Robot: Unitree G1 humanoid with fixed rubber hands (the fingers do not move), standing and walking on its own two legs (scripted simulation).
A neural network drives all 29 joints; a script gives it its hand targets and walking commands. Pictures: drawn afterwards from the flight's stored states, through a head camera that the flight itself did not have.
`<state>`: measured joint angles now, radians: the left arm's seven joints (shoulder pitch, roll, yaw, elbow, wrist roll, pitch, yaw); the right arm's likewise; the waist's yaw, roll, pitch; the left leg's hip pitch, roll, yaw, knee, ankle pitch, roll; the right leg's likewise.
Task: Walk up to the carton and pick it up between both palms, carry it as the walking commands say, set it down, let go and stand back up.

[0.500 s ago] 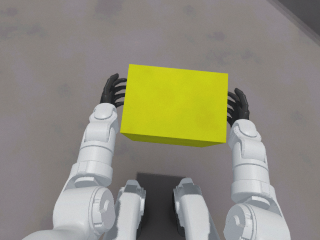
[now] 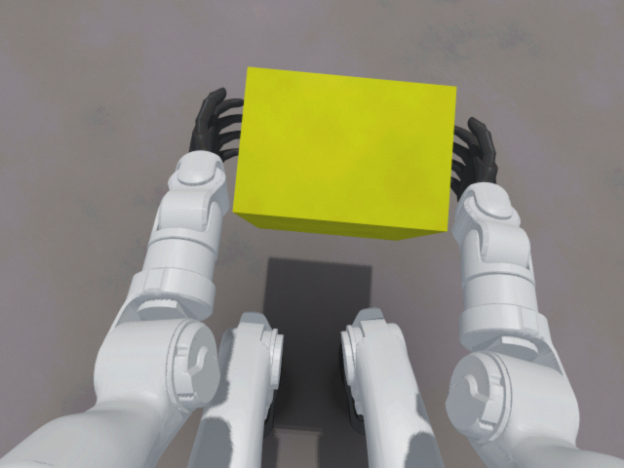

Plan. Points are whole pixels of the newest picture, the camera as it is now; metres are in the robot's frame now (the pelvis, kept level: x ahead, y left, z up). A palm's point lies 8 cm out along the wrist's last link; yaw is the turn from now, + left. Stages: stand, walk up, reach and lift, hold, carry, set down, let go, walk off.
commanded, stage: set down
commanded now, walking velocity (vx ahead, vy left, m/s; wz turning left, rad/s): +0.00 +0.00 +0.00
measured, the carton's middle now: (337, 171) +0.49 -0.05 -0.17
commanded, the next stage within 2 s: none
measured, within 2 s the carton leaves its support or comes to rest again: rests again in 1.78 s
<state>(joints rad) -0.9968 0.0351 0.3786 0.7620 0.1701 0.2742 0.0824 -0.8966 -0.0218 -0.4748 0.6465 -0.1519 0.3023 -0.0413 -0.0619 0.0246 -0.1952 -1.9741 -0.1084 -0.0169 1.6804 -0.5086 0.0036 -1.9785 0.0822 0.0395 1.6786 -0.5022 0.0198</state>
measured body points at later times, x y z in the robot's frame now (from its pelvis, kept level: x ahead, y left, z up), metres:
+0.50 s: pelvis -0.01 +0.00 -0.07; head +0.30 -0.01 +0.25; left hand +0.53 +0.11 -0.19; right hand +0.48 -0.21 -0.19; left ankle +0.09 +0.10 -0.48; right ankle +0.09 -0.11 -0.48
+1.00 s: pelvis -0.01 +0.00 -0.13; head +0.34 -0.01 +0.15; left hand +0.55 +0.11 -0.28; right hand +0.50 -0.22 -0.28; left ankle +0.09 +0.10 -0.48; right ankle +0.09 -0.11 -0.48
